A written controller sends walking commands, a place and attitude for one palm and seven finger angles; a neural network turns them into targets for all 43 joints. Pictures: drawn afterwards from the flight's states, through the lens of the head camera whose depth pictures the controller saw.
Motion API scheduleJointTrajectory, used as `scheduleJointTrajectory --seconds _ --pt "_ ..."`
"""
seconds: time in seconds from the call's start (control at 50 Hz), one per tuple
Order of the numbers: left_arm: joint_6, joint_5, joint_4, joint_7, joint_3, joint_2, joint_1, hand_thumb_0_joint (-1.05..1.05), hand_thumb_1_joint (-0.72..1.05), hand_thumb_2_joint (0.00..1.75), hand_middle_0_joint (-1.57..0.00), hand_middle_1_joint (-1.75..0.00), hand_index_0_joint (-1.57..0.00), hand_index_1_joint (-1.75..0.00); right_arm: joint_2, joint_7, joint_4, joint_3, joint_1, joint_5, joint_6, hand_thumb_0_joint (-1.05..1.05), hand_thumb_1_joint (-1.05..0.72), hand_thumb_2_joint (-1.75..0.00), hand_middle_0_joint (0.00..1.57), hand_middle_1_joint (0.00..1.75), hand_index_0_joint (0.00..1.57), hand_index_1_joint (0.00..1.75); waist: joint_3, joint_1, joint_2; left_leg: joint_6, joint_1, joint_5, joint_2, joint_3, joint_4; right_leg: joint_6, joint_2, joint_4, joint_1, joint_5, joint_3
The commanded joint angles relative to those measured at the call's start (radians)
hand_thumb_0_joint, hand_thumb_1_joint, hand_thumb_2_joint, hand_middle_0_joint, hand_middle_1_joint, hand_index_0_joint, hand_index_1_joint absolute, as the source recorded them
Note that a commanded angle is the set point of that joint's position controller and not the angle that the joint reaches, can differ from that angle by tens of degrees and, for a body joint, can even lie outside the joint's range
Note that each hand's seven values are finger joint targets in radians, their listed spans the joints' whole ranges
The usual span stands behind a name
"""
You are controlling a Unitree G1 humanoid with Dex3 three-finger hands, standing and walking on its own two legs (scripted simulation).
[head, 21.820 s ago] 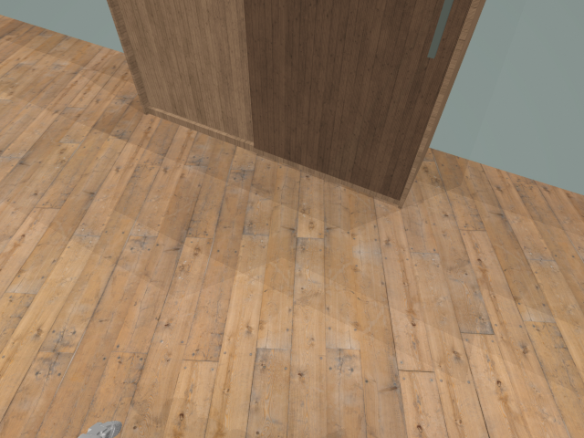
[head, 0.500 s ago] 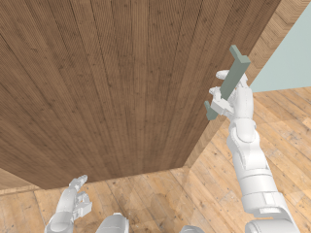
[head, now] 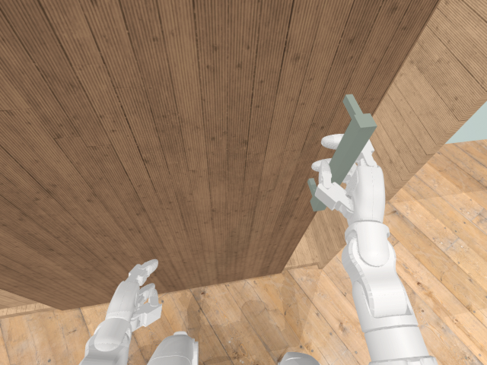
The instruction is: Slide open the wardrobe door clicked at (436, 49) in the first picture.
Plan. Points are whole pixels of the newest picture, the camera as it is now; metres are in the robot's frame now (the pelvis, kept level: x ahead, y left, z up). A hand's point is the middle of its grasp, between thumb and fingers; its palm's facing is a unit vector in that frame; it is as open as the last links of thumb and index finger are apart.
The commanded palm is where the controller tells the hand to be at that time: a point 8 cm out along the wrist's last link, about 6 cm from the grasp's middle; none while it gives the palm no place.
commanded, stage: step sideways, sliding the door along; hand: right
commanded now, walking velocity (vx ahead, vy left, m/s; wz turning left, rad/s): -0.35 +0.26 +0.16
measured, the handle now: (331, 161) +0.39 -0.17 +0.09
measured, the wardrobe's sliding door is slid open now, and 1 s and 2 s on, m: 0.17 0.37 0.54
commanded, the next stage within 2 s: none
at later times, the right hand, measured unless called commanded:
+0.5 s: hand (248, 199) +0.32 -0.03 +0.10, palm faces +0.10 +0.99 -0.10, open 6.1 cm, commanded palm +0.30 -0.03 +0.10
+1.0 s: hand (182, 205) +0.32 +0.06 +0.10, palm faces +0.18 +0.98 -0.07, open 6.1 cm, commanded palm +0.28 +0.09 +0.10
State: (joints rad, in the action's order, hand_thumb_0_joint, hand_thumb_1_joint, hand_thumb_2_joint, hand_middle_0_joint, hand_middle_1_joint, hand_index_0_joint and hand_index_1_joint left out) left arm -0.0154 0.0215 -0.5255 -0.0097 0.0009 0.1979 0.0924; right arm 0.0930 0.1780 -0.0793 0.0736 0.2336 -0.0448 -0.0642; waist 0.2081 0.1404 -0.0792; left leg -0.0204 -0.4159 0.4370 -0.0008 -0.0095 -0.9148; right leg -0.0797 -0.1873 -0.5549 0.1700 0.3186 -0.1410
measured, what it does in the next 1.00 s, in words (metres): steps to the left: left foot, then right foot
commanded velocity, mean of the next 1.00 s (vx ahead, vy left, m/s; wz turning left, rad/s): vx -0.09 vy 0.29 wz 0.03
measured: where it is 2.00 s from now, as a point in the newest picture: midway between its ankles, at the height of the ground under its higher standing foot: outside the picture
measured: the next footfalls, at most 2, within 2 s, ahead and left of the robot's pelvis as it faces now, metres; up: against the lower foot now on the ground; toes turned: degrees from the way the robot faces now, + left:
left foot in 0.12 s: +0.08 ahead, +0.18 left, +0.00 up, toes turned +3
right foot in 0.32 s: +0.03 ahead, -0.07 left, +0.00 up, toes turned -6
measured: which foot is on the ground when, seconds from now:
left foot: up 0.00-0.10, down 0.12-0.32, up 0.34-0.58, down 0.60-0.76, up 0.78-0.98, down 1.00-1.00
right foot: down 0.00-0.14, up 0.16-0.30, down 0.32-0.62, up 0.64-0.74, down 0.76-1.00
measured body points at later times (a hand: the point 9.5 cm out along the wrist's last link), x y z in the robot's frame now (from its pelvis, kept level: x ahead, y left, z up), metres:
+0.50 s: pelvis -0.03 +0.09 +0.00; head +0.02 +0.10 +0.45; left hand +0.15 +0.33 -0.09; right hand +0.31 -0.08 +0.10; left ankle -0.02 +0.24 -0.69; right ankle -0.01 -0.06 -0.73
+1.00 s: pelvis -0.08 +0.21 -0.01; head -0.04 +0.22 +0.44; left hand +0.08 +0.44 -0.12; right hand +0.30 +0.01 +0.11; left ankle -0.06 +0.36 -0.73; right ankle -0.05 +0.02 -0.73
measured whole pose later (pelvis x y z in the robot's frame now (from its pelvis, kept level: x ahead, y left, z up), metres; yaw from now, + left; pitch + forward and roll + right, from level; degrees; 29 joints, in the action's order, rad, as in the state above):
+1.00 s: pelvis -0.08 +0.21 -0.01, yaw +6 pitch -2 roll +2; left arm 0.01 0.04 -0.59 -0.05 0.00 0.20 0.18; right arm 0.20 0.18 -0.31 -0.06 0.41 -0.12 0.02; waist 0.13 0.10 -0.05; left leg -0.01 -0.29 0.23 0.04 0.04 -0.60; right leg -0.13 -0.22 -0.63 0.26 0.31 -0.05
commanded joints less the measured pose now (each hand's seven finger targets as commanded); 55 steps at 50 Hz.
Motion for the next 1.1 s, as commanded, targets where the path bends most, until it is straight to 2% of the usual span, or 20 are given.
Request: scheduleJointTrajectory --seconds 0.0,0.06,0.1,0.14,0.18,0.24,0.28,0.3,0.34,0.52,0.56,0.6,0.64,0.7,0.74,0.76,0.82,0.92,1.02,1.08 --pt "-0.068 -0.002 0.170 -0.004 -0.035 0.106 -0.091 0.00 0.90 0.90 -0.20 -0.30 -0.20 -0.30 -0.078 -0.088 0.408 0.213 0.381 0.048 -0.115 0.00 -0.90 -0.90 0.45 1.40 0.45 1.40 -0.491 -0.140 -0.183 -0.003 0.001 -0.095 -0.005 0.058 0.192 0.143 -0.218 0.027 -0.399 -1.108 0.058" --pt "-0.084 0.018 0.170 -0.008 -0.019 0.095 -0.091 0.00 0.90 0.90 -0.20 -0.30 -0.20 -0.30 -0.045 -0.082 0.457 0.202 0.344 0.049 -0.121 0.00 -0.90 -0.90 0.45 1.40 0.45 1.40 -0.531 -0.139 -0.120 0.003 0.198 -0.457 0.003 0.069 0.447 0.091 -0.145 -0.114 -0.316 -0.898 0.007" --pt "-0.086 0.013 0.167 -0.028 0.002 0.041 -0.106 0.00 0.90 0.90 -0.20 -0.30 -0.20 -0.30 0.031 -0.075 0.487 0.180 0.328 0.041 -0.135 0.00 -0.90 -0.90 0.45 1.40 0.45 1.40 -0.549 -0.135 0.207 0.092 0.418 -1.324 0.234 -0.144 0.459 0.017 0.039 -0.321 0.041 -0.082 -0.020" --pt "-0.109 -0.001 0.143 -0.058 -0.013 0.056 -0.079 0.00 0.90 0.90 -0.20 -0.30 -0.20 -0.30 0.036 -0.065 0.406 0.146 0.154 0.047 -0.133 0.00 -0.90 -0.90 0.45 1.40 0.45 1.40 -0.629 -0.072 0.430 0.162 0.541 -1.561 0.298 -0.323 0.400 0.026 0.175 -0.509 0.235 0.395 0.131" --pt "-0.106 0.003 0.106 -0.051 0.013 0.026 -0.073 0.00 0.90 0.90 -0.20 -0.30 -0.20 -0.30 -0.025 -0.055 0.512 0.190 0.288 0.033 -0.159 0.00 -0.90 -0.90 0.45 1.40 0.45 1.40 -0.624 -0.126 0.327 0.217 0.639 -1.545 0.334 -0.300 0.349 0.029 0.135 -0.367 0.306 0.336 0.165" --pt "-0.056 -0.002 0.080 -0.057 -0.015 0.053 -0.074 0.00 0.90 0.90 -0.20 -0.30 -0.20 -0.30 0.044 -0.050 0.464 0.118 0.323 0.030 -0.188 0.00 -0.90 -0.90 0.45 1.40 0.45 1.40 -0.622 -0.146 0.276 0.159 0.492 -1.316 0.234 -0.178 0.306 0.016 0.101 -0.025 0.058 -0.014 0.075" --pt "-0.030 -0.006 0.104 -0.059 -0.044 0.105 -0.072 0.00 0.90 0.90 -0.20 -0.30 -0.20 -0.30 0.054 -0.075 0.453 0.115 0.307 0.013 -0.184 0.00 -0.90 -0.90 0.45 1.40 0.45 1.40 -0.627 -0.145 0.084 0.032 0.110 -0.688 0.104 -0.072 0.197 0.132 -0.147 0.106 -0.316 -0.731 0.258" --pt "-0.023 -0.011 0.129 -0.041 -0.057 0.134 -0.097 0.00 0.90 0.90 -0.20 -0.30 -0.20 -0.30 0.012 -0.092 0.433 0.126 0.295 0.015 -0.165 0.00 -0.90 -0.90 0.45 1.40 0.45 1.40 -0.609 -0.128 -0.125 -0.013 -0.041 0.005 0.016 -0.047 0.014 0.248 -0.354 0.144 -0.340 -1.052 0.407" --pt "-0.026 -0.019 0.134 -0.025 -0.050 0.128 -0.102 0.00 0.90 0.90 -0.20 -0.30 -0.20 -0.30 -0.014 -0.088 0.347 0.108 0.292 0.048 -0.126 0.00 -0.90 -0.90 0.45 1.40 0.45 1.40 -0.524 -0.126 -0.172 -0.011 -0.109 0.097 0.005 -0.086 -0.178 0.272 -0.344 0.119 -0.242 -0.894 0.324" --pt "-0.066 0.002 0.122 -0.032 -0.052 0.135 -0.060 0.00 0.90 0.90 -0.20 -0.30 -0.20 -0.30 0.035 -0.080 0.330 0.076 0.376 0.017 -0.076 0.00 -0.90 -0.90 0.45 1.40 0.45 1.40 -0.491 -0.143 -0.192 0.000 0.169 -0.167 -0.001 0.065 0.362 0.122 -0.201 0.035 -0.213 -0.757 0.093" --pt "-0.078 0.020 0.118 -0.038 -0.043 0.124 -0.054 0.00 0.90 0.90 -0.20 -0.30 -0.20 -0.30 0.057 -0.074 0.340 0.087 0.402 0.022 -0.075 0.00 -0.90 -0.90 0.45 1.40 0.45 1.40 -0.516 -0.147 -0.062 0.021 0.280 -0.532 0.065 0.033 0.517 0.070 -0.094 -0.082 -0.136 -0.553 0.033" --pt "-0.086 0.009 0.102 -0.058 -0.016 0.062 -0.083 0.00 0.90 0.90 -0.20 -0.30 -0.20 -0.30 0.065 -0.062 0.298 0.103 0.413 0.016 -0.076 0.00 -0.90 -0.90 0.45 1.40 0.45 1.40 -0.549 -0.144 0.203 0.117 0.369 -1.089 0.265 -0.120 0.463 0.019 0.067 -0.235 0.107 0.067 0.002" --pt "-0.094 0.008 0.070 -0.085 -0.045 0.087 -0.035 0.00 0.90 0.90 -0.20 -0.30 -0.20 -0.30 0.088 -0.054 0.282 0.073 0.399 0.014 -0.071 0.00 -0.90 -0.90 0.45 1.40 0.45 1.40 -0.626 -0.115 0.355 0.186 0.497 -1.248 0.280 -0.201 0.402 0.032 0.136 -0.363 0.201 0.247 0.080" --pt "-0.070 0.001 0.019 -0.097 -0.044 0.104 0.003 0.00 0.90 0.90 -0.20 -0.30 -0.20 -0.30 0.053 -0.051 0.252 0.078 0.499 -0.003 -0.088 0.00 -0.90 -0.90 0.45 1.40 0.45 1.40 -0.607 -0.174 0.203 0.108 0.330 -1.011 0.203 -0.044 0.225 0.067 0.022 0.022 -0.055 -0.269 0.111" --pt "-0.029 -0.007 0.062 -0.070 -0.067 0.157 -0.032 0.00 0.90 0.90 -0.20 -0.30 -0.20 -0.30 0.000 -0.087 0.203 0.105 0.478 -0.019 -0.071 0.00 -0.90 -0.90 0.45 1.40 0.45 1.40 -0.600 -0.145 -0.119 -0.016 -0.041 0.032 0.021 -0.019 0.004 0.235 -0.317 0.116 -0.314 -0.974 0.417" --pt "-0.020 -0.008 0.081 -0.054 -0.067 0.157 -0.050 0.00 0.90 0.90 -0.20 -0.30 -0.20 -0.30 -0.021 -0.091 0.174 0.115 0.489 -0.001 -0.063 0.00 -0.90 -0.90 0.45 1.40 0.45 1.40 -0.554 -0.131 -0.170 -0.011 -0.086 0.090 0.010 -0.048 -0.102 0.265 -0.331 0.129 -0.281 -0.810 0.447" --pt "-0.021 -0.005 0.055 -0.035 -0.061 0.155 -0.046 0.00 0.90 0.90 -0.20 -0.30 -0.20 -0.30 -0.017 -0.099 0.190 0.131 0.587 -0.008 -0.059 0.00 -0.90 -0.90 0.45 1.40 0.45 1.40 -0.477 -0.138 -0.215 0.000 -0.141 0.002 0.057 -0.033 -0.035 0.228 -0.262 0.063 -0.298 -0.864 0.257" --pt "-0.019 0.013 0.078 -0.041 -0.051 0.152 -0.045 0.00 0.90 0.90 -0.20 -0.30 -0.20 -0.30 -0.014 -0.096 0.145 0.129 0.614 -0.021 -0.045 0.00 -0.90 -0.90 0.45 1.40 0.45 1.40 -0.513 -0.139 -0.180 0.010 0.210 -0.167 0.016 0.072 0.320 0.135 -0.181 0.009 -0.138 -0.612 0.131" --pt "-0.037 0.022 0.020 -0.079 -0.059 0.113 0.006 0.00 0.90 0.90 -0.20 -0.30 -0.20 -0.30 0.062 -0.064 0.075 0.090 0.543 -0.008 -0.045 0.00 -0.90 -0.90 0.45 1.40 0.45 1.40 -0.596 -0.135 0.313 0.160 0.446 -1.060 0.266 -0.142 0.397 0.029 0.122 -0.310 0.177 0.155 0.055" --pt "-0.042 0.012 0.000 -0.098 -0.052 0.113 0.004 0.00 0.90 0.90 -0.20 -0.30 -0.20 -0.30 0.005 -0.070 0.154 0.130 0.662 -0.017 -0.068 0.00 -0.90 -0.90 0.45 1.40 0.45 1.40 -0.598 -0.174 0.220 0.125 0.359 -1.062 0.226 -0.039 0.215 0.068 0.036 -0.017 -0.012 -0.176 0.104"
